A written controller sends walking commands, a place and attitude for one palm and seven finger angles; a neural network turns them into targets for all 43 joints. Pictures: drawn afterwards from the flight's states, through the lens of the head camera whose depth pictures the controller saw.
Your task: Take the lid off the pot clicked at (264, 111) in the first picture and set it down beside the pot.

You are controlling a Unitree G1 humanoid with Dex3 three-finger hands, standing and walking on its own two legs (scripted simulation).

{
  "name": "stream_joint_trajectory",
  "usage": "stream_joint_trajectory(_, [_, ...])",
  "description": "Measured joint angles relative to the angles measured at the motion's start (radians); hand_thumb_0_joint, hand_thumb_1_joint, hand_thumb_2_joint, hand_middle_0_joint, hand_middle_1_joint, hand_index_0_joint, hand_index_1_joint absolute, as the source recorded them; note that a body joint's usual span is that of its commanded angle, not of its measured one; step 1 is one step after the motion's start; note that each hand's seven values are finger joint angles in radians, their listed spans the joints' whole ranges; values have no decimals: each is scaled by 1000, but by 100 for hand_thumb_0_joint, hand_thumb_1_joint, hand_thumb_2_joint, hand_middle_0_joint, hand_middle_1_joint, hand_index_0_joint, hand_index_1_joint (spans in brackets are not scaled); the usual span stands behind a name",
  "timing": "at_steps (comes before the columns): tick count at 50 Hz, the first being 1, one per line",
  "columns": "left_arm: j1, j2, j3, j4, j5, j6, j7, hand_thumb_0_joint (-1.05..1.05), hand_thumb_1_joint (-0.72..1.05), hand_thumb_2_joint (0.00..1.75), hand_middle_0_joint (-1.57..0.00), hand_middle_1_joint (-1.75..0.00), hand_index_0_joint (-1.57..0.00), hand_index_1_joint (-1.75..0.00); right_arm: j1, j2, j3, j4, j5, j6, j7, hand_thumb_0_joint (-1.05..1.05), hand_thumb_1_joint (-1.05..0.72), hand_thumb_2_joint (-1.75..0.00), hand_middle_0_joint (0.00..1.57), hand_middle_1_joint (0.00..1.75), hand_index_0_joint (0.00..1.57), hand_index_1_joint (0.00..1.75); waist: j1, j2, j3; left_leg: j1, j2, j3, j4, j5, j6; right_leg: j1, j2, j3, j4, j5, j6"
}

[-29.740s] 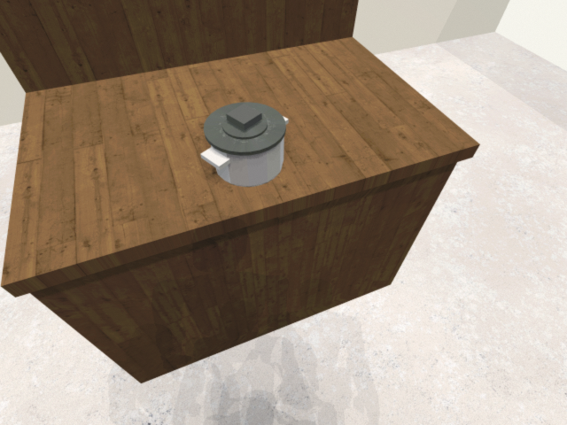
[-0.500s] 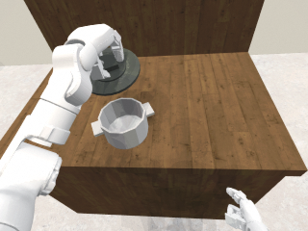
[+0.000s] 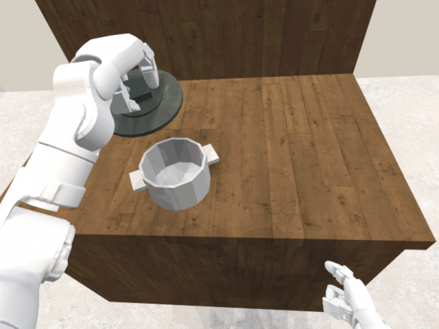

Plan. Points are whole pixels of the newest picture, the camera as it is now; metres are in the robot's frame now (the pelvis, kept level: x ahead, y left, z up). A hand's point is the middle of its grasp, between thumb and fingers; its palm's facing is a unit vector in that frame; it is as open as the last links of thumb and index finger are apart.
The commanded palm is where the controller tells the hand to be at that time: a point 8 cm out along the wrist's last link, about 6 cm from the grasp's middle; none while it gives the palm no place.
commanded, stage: move the lid sideways beside the pot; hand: left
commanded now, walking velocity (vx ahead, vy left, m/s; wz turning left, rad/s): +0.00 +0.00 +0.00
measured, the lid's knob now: (134, 90) +0.45 +0.17 +0.22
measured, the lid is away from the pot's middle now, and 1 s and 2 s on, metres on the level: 0.04 0.17 0.24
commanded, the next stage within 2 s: lower the lid onto the table in 1.82 s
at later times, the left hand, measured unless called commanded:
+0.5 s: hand (94, 90) +0.43 +0.23 +0.24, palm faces -0.16 -0.07 -0.99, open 7.9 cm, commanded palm +0.40 +0.24 +0.31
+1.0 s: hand (51, 98) +0.41 +0.30 +0.24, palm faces -0.16 -0.07 -0.98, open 7.8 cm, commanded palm +0.39 +0.30 +0.31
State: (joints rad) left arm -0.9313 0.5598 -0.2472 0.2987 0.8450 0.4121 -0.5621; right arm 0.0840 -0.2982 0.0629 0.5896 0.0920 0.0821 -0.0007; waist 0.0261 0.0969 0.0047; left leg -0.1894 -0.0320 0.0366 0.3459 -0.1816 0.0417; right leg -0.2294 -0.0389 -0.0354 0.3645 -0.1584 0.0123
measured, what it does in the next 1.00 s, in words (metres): stands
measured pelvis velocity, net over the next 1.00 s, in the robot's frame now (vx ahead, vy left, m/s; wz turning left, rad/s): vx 0.00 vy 0.01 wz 0.03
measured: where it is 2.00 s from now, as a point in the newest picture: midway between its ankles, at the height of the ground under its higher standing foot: outside the picture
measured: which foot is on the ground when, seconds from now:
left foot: down 0.00-1.00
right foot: down 0.00-1.00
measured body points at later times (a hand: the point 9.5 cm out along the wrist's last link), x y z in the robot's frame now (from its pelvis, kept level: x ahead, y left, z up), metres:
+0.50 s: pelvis +0.00 +0.01 +0.00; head +0.03 -0.02 +0.45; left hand +0.43 +0.23 +0.29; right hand +0.17 -0.23 -0.11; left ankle +0.00 +0.10 -0.75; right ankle +0.02 -0.13 -0.75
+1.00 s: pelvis +0.00 +0.01 +0.00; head +0.04 -0.01 +0.45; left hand +0.41 +0.30 +0.29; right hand +0.18 -0.23 -0.11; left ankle +0.00 +0.10 -0.75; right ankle +0.02 -0.13 -0.75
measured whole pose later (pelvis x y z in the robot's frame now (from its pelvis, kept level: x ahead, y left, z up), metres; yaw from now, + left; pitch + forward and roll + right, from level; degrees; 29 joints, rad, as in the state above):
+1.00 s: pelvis +0.00 +0.01 +0.00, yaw +2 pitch +3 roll -1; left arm -0.91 0.78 -0.10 0.41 0.85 0.26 -0.61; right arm 0.14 -0.32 0.05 0.58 0.10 0.13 -0.02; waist 0.01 0.07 0.04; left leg -0.23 -0.04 0.01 0.38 -0.19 0.06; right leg -0.23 -0.05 -0.06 0.33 -0.14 0.03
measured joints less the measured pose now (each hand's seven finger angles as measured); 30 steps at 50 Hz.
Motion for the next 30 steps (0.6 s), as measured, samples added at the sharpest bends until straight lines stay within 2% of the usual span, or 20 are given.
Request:
stream_joint_trajectory(8, [-12,35,-3,39,0,-16,-17,3,5,89,-69,-90,-77,-93,6,-3,2,5,7,4,-11,2,-91,-90,20,30,20,30,5,-7,8,-8,-3,-10,9,2,2,0,-4,-10,2,2,1])
stream_joint_trajectory(17, [-39,69,11,105,2,-52,-19,3,5,89,-69,-90,-77,-93,27,-5,4,16,8,0,-18,2,-91,-90,20,30,20,30,-7,-16,13,-15,-6,-15,6,8,4,0,-6,-15,-11,11,3])
stream_joint_trajectory(30, [-26,128,85,144,15,-95,-29,3,5,89,-69,-90,-77,-93,68,-21,-8,8,8,21,-14,2,-91,-90,20,30,20,30,-29,-17,20,-23,-5,-9,9,-1,10,-3,-5,-9,-25,14,9])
